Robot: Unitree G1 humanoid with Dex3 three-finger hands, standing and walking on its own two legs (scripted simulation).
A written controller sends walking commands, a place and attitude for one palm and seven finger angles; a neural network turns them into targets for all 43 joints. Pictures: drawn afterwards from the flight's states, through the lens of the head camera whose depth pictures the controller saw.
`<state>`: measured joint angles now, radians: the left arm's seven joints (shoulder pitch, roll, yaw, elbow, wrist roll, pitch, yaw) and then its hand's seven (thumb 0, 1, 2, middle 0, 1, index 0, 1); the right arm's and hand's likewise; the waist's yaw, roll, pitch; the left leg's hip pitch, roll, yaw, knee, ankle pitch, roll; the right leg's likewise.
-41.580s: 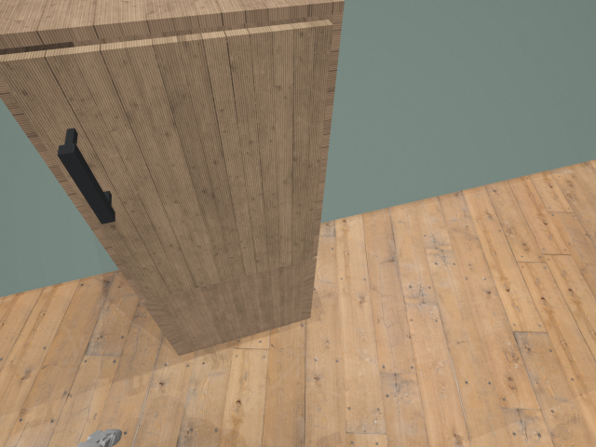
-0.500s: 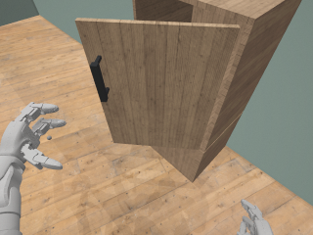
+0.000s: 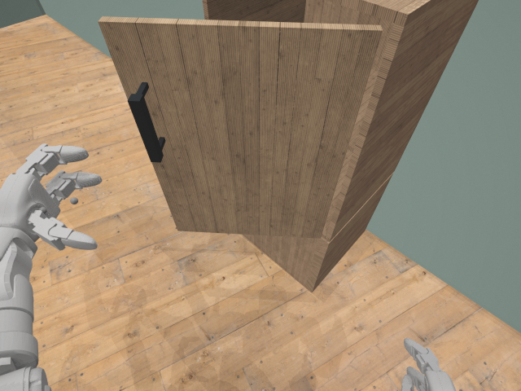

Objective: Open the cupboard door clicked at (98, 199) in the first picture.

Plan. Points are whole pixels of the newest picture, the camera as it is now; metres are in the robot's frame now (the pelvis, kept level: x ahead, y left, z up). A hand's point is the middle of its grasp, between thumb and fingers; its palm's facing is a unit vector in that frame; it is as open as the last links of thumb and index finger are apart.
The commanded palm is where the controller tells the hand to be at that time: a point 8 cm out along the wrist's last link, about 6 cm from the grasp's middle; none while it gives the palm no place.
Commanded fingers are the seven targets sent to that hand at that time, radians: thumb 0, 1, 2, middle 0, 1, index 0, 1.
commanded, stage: move the hooked fingers beside the handle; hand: left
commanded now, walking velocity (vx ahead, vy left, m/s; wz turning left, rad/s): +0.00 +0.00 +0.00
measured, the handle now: (150, 124) +0.54 +0.23 +0.09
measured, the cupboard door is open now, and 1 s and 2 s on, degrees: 40 40 40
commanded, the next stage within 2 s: none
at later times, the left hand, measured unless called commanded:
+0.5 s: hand (91, 174) +0.40 +0.29 +0.11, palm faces -0.01 -1.00 -0.02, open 14.0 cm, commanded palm +0.38 +0.34 +0.11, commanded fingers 0.00 -0.50 0.30 -0.30 -1.20 -0.30 -1.20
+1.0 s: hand (104, 146) +0.46 +0.28 +0.11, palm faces -0.02 -1.00 -0.01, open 14.0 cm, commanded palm +0.44 +0.34 +0.10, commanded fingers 0.00 -0.50 0.30 -0.30 -1.20 -0.30 -1.20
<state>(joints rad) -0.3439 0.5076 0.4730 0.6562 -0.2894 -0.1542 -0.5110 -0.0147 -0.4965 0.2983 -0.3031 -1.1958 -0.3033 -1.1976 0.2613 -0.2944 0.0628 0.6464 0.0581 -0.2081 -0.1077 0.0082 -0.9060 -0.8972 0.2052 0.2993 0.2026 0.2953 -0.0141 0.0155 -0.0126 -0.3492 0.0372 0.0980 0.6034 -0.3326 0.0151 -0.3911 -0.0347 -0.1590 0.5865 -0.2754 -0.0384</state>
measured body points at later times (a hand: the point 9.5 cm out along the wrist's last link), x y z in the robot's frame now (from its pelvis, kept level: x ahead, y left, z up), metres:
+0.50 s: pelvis +0.01 +0.02 +0.00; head +0.06 +0.02 +0.44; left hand +0.40 +0.34 +0.11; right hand +0.08 -0.25 -0.11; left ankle -0.02 +0.11 -0.73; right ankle +0.02 -0.09 -0.73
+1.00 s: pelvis +0.01 +0.03 -0.01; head +0.09 +0.04 +0.43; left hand +0.46 +0.34 +0.11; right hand +0.04 -0.25 -0.12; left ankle -0.02 +0.11 -0.73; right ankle +0.02 -0.09 -0.73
